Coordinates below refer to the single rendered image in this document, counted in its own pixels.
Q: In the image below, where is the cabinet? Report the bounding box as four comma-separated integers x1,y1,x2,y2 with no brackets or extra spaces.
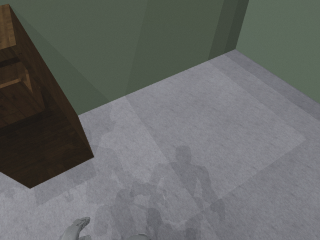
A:
0,4,94,189

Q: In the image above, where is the drawer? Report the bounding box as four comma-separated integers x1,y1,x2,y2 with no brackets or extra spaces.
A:
0,57,46,128

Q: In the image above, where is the robot left hand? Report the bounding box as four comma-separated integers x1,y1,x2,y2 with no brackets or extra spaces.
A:
60,216,92,240

